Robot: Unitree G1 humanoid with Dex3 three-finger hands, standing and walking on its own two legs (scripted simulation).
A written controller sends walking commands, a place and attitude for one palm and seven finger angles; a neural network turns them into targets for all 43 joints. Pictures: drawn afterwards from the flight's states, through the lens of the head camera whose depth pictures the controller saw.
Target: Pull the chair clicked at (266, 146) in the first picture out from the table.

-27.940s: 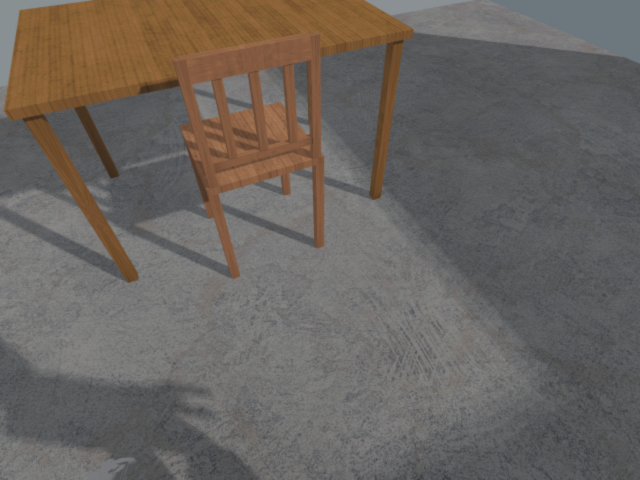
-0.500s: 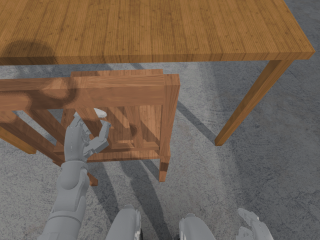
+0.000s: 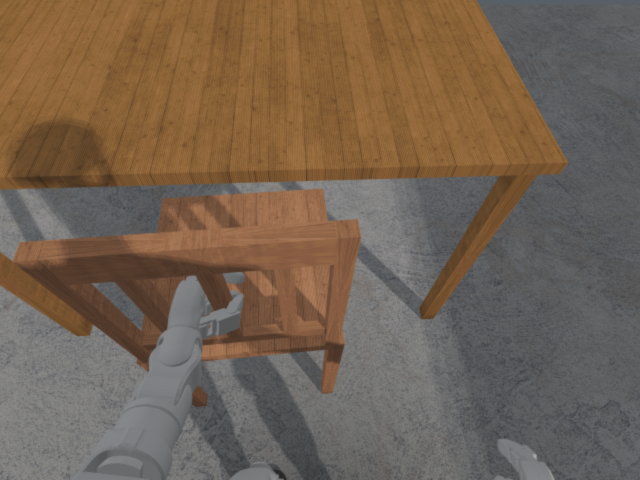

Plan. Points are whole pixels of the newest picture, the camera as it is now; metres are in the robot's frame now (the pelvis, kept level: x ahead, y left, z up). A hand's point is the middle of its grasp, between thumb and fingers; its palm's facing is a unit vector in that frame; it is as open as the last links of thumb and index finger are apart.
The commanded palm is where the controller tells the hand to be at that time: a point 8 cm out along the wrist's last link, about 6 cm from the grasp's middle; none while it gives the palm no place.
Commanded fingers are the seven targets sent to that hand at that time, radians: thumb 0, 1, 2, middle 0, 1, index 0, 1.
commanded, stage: step backward, pulling the chair out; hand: left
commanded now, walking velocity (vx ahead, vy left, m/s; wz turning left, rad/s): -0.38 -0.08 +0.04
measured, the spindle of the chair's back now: (223, 304) +0.37 +0.15 -0.09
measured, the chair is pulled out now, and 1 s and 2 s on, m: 0.06 0.19 0.28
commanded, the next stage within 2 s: none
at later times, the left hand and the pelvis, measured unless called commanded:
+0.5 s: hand (236, 389) +0.24 +0.11 -0.06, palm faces -0.02 -0.99 -0.14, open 5.6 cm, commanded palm +0.23 +0.16 -0.06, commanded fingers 0.00 0.90 0.90 -0.50 -1.45 -0.50 -1.45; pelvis -0.07 +0.00 +0.01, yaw +0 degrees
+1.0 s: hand (235, 403) +0.22 +0.11 -0.06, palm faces -0.01 -0.99 -0.16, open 5.7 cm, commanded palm +0.20 +0.17 -0.06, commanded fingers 0.00 0.90 0.90 -0.50 -1.45 -0.50 -1.45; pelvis -0.10 +0.00 +0.00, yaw +1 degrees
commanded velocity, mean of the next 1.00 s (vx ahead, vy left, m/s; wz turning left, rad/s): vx -0.38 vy -0.01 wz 0.06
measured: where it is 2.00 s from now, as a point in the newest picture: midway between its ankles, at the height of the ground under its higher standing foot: outside the picture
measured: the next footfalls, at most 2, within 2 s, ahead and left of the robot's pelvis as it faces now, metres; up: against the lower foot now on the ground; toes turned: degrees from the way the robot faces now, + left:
left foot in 1.06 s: -0.08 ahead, +0.15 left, +0.00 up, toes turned +1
right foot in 1.66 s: -0.10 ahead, -0.12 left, +0.00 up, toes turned -1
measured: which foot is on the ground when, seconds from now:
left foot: down 0.00-0.86, up 0.88-1.00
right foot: down 0.00-1.00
